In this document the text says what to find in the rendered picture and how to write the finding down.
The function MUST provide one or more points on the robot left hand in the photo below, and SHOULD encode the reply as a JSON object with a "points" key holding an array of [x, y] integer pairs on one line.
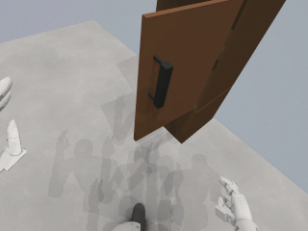
{"points": [[9, 156]]}

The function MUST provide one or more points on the right robot forearm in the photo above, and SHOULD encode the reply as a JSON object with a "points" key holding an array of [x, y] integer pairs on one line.
{"points": [[245, 225]]}

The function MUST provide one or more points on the robot left foot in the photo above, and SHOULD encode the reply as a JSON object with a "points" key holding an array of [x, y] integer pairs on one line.
{"points": [[138, 214]]}

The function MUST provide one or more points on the robot left shin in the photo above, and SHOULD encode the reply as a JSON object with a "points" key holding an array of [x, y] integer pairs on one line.
{"points": [[138, 225]]}

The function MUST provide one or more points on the cupboard door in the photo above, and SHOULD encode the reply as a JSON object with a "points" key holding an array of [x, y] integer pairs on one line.
{"points": [[190, 38]]}

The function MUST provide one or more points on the handle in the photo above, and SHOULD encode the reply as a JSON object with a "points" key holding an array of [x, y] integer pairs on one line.
{"points": [[164, 76]]}

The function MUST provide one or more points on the robot right hand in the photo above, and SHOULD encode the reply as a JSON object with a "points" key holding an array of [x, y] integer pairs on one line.
{"points": [[236, 206]]}

